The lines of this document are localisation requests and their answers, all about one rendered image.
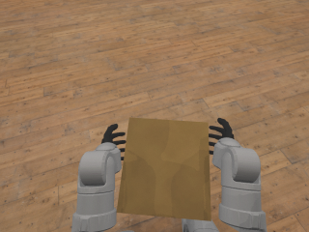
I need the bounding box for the carton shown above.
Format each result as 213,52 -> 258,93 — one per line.
116,117 -> 211,221

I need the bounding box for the left robot hand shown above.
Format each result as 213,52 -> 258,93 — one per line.
100,124 -> 126,160

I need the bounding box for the right robot thigh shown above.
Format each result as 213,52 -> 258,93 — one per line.
182,218 -> 219,232

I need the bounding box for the left robot forearm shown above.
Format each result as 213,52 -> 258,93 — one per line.
71,142 -> 122,232

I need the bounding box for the right robot hand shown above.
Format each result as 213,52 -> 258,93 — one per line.
209,118 -> 235,155

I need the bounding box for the right robot forearm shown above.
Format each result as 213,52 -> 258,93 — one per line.
211,137 -> 267,232

